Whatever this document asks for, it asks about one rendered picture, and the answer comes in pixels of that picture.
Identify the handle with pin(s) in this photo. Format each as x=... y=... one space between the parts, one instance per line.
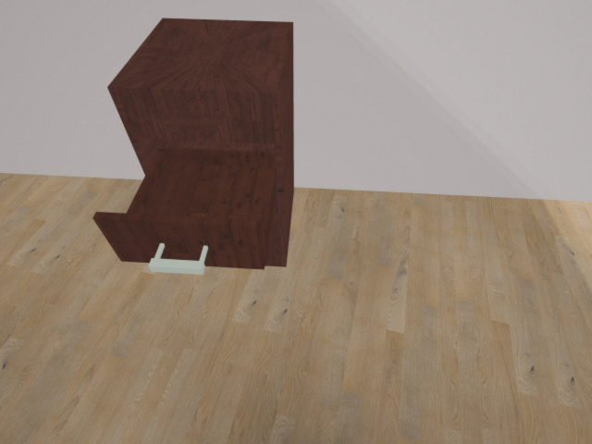
x=177 y=266
x=191 y=125

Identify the drawer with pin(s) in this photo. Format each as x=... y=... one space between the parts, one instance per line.
x=190 y=198

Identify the cabinet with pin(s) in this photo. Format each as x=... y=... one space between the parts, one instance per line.
x=238 y=72

